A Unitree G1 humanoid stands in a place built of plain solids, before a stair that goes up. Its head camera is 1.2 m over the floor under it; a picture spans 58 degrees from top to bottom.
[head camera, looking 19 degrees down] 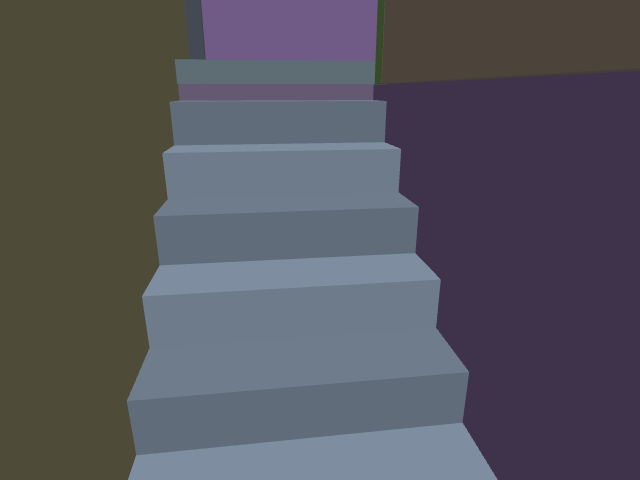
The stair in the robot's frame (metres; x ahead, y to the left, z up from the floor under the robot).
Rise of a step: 0.17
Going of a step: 0.23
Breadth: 0.87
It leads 8 degrees to the left of straight ahead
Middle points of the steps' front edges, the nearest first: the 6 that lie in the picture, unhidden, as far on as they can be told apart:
0.91 0.03 0.50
1.14 0.06 0.66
1.36 0.09 0.83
1.59 0.12 1.00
1.82 0.15 1.16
2.04 0.19 1.33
